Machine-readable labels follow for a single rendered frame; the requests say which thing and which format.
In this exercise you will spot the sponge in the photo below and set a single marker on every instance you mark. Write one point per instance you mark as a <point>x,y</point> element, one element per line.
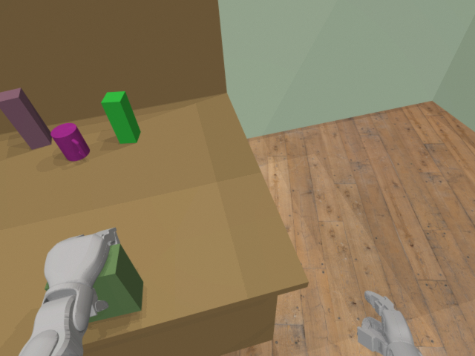
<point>119,284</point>

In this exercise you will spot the table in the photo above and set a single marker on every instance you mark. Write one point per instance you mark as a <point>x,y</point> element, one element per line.
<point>189,202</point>

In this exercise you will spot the robot left forearm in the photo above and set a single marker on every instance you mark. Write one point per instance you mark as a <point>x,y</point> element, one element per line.
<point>61,321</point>

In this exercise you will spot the robot right hand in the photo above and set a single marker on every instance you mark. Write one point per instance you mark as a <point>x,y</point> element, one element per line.
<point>376,335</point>

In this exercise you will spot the robot left hand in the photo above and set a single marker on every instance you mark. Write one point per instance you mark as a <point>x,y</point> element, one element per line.
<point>80,259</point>

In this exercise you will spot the robot right forearm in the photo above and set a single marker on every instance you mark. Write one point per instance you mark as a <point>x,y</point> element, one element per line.
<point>402,349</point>

